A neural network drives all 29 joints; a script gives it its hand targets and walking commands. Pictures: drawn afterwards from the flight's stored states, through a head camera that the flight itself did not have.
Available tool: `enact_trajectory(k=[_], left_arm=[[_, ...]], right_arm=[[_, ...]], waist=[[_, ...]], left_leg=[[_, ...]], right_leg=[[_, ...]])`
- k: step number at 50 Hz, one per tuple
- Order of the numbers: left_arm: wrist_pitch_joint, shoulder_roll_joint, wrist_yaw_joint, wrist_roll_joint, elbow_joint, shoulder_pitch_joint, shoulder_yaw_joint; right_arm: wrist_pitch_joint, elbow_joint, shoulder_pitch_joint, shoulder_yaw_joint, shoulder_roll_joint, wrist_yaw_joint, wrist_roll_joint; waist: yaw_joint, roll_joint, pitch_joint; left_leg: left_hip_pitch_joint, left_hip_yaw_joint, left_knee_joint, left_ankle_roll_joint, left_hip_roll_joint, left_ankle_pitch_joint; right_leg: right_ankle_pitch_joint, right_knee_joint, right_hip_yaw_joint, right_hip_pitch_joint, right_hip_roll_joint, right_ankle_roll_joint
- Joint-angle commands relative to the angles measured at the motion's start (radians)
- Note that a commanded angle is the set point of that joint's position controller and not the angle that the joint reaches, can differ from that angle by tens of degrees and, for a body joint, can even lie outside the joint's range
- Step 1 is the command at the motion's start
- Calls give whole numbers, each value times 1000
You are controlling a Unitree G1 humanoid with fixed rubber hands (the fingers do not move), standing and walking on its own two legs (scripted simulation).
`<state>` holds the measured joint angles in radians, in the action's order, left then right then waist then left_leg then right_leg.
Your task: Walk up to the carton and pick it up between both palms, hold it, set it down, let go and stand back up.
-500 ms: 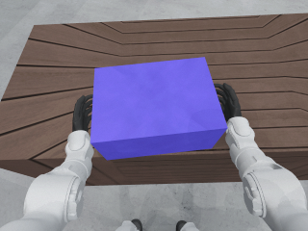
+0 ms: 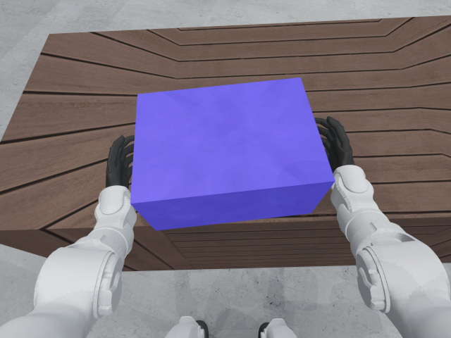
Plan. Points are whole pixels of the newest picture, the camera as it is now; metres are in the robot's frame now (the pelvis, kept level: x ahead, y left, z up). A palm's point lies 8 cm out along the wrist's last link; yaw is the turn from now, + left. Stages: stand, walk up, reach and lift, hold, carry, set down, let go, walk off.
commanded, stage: set down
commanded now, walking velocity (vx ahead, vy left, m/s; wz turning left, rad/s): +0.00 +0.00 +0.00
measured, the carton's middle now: (226, 155) +0.46 +0.02 -0.02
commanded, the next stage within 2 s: none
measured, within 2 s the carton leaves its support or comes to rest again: neither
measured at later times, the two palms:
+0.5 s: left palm (119, 180) +0.40 +0.22 -0.01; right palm (339, 163) +0.44 -0.19 -0.01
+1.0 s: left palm (115, 191) +0.38 +0.23 -0.01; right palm (356, 172) +0.42 -0.22 -0.01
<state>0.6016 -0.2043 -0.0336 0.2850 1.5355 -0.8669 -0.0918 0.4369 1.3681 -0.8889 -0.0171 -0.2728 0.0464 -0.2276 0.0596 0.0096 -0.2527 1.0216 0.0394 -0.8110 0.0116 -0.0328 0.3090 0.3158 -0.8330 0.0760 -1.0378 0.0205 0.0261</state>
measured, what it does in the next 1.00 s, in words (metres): stands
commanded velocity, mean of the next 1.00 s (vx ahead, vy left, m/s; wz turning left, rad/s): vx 0.00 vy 0.00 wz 0.00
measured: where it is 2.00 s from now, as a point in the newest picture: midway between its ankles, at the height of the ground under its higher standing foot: outside the picture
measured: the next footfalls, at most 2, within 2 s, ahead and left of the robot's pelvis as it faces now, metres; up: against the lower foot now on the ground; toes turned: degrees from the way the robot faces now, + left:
none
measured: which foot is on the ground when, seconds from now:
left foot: down 0.00-1.00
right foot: down 0.00-1.00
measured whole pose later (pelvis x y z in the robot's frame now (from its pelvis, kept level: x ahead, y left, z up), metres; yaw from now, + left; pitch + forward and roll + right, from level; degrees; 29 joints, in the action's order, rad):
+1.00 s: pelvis -0.02 +0.00 +0.00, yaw +0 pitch +28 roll +1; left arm 0.48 -0.22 -0.01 0.28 1.27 -0.75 -0.09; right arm 0.53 1.35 -0.85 0.14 -0.35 0.05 -0.44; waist 0.06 0.01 -0.20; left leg 1.02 0.04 -0.82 0.01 -0.03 0.29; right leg 0.29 -0.84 0.08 -1.04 0.02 0.03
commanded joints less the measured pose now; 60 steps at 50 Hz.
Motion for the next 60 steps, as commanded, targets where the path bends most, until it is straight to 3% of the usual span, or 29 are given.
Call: enact_trajectory(k=[1,25,32,43,48,60], left_arm=[[4,-148,5,0,-104,-435,60],[-33,-256,19,-2,-121,-261,47],[-49,-285,22,7,-173,-215,46],[-93,-305,27,9,-333,-71,41],[-123,-310,28,8,-439,-8,36],[-206,-290,24,10,-728,219,31]], right_arm=[[48,-78,-510,82,-116,12,-3],[111,-17,-369,153,-279,5,-126],[127,-38,-323,167,-319,-3,-163],[138,-158,-197,196,-365,-1,-231],[116,-201,-139,194,-373,4,-250],[56,-417,60,102,-402,9,-246]], waist=[[4,-76,-763],[15,-59,-686],[15,-55,-692],[27,-65,-728],[32,-61,-691],[4,-69,-631]], left_leg=[[-223,40,-41,25,42,-351],[-294,25,-67,46,36,-475],[-334,18,-67,53,34,-509],[-400,10,-47,54,34,-535],[-437,7,-20,55,32,-502],[-518,-24,50,51,29,-351]], right_leg=[[-295,-2,-124,298,27,30],[-403,-9,-112,283,44,28],[-420,0,-108,292,48,22],[-439,34,-102,346,47,12],[-385,68,-103,354,45,6],[-268,144,-105,423,30,-6]])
